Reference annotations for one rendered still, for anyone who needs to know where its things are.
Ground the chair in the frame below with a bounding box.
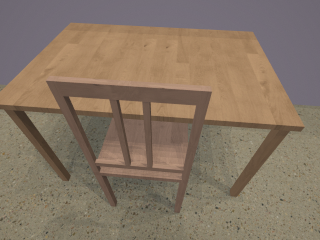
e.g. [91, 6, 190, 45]
[46, 76, 212, 213]

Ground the table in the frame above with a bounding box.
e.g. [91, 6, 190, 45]
[0, 22, 305, 197]

